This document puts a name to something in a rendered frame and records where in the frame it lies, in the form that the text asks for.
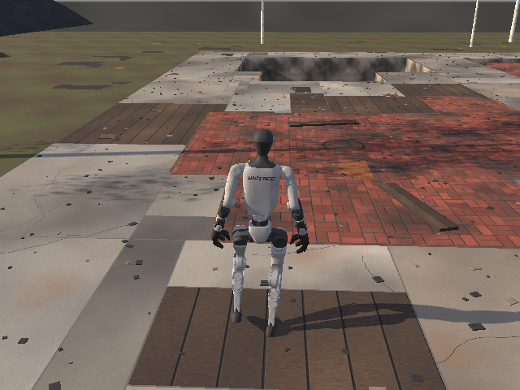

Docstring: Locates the left robot upper arm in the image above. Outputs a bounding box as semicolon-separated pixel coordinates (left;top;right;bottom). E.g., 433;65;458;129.
223;163;245;209

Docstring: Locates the right robot upper arm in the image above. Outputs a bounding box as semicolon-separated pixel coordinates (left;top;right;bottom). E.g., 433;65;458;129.
279;165;300;210

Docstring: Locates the robot left thigh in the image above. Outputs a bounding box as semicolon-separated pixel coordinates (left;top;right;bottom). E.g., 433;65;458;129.
232;225;249;271

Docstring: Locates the robot right forearm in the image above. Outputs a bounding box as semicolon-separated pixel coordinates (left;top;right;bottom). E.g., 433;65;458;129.
292;198;308;236

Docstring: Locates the left robot shin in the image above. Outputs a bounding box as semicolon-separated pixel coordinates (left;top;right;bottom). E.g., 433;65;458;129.
232;257;244;312

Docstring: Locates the robot left hand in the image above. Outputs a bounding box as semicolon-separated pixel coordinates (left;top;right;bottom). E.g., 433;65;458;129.
211;229;230;249

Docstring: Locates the robot left forearm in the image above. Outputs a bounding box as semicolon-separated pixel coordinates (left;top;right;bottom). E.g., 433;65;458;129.
214;196;230;232

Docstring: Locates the robot right hand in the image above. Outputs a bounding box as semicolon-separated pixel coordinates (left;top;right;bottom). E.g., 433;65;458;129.
290;232;309;254

